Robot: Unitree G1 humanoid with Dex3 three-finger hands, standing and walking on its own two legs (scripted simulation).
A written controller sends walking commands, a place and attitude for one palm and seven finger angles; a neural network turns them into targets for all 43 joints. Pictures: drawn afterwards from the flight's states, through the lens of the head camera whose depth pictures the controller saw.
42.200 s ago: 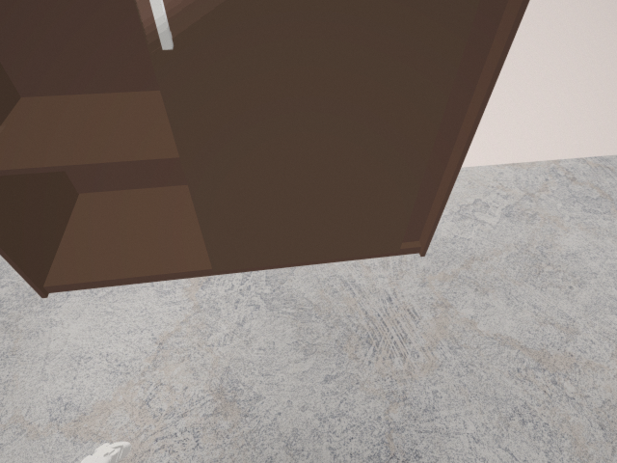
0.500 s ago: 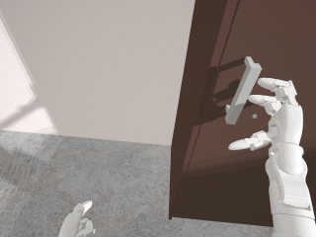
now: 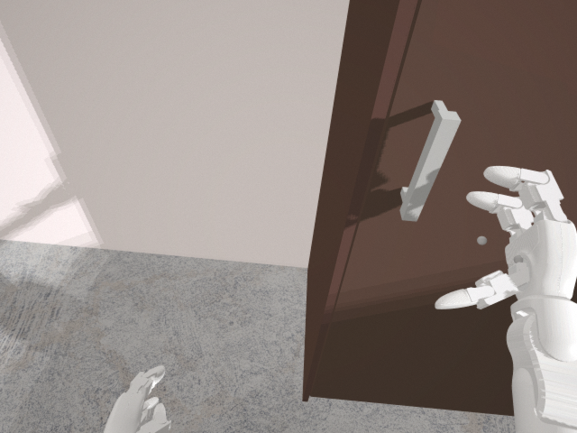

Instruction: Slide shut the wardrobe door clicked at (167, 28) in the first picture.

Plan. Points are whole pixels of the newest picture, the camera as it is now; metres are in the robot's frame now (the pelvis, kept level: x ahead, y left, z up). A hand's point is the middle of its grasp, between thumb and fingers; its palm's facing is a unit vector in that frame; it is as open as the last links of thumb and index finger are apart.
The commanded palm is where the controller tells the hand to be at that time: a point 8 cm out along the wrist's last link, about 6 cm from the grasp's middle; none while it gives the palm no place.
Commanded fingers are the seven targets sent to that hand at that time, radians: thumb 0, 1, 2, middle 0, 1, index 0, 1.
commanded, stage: slip the hand off the handle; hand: right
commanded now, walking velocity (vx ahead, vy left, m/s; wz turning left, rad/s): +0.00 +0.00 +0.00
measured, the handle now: (423, 163) +0.40 -0.15 +0.22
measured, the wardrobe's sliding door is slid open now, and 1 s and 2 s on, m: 0.00 0.00 0.00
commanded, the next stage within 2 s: draw the hand back to the body in 0.36 s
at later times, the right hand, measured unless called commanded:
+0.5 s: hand (496, 294) +0.22 -0.18 +0.20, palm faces +0.17 +0.98 -0.12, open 14.7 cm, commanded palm +0.19 -0.23 +0.20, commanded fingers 0.00 0.55 -0.20 0.25 1.15 0.25 1.15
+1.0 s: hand (526, 323) +0.19 -0.21 +0.19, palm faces +0.16 +0.98 -0.06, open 14.6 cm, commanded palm +0.16 -0.26 +0.19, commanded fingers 0.00 0.30 -0.32 0.24 1.00 0.24 1.00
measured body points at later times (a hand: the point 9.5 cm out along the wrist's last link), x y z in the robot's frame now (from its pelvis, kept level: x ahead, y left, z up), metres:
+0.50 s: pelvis -0.01 +0.01 +0.00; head -0.05 +0.03 +0.45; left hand +0.19 +0.20 -0.07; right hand +0.20 -0.23 +0.21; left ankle -0.02 +0.11 -0.73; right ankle +0.03 -0.13 -0.73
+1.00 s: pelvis -0.01 +0.01 +0.01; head -0.07 +0.04 +0.45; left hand +0.22 +0.22 -0.05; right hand +0.18 -0.26 +0.19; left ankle -0.02 +0.11 -0.73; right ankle +0.03 -0.13 -0.73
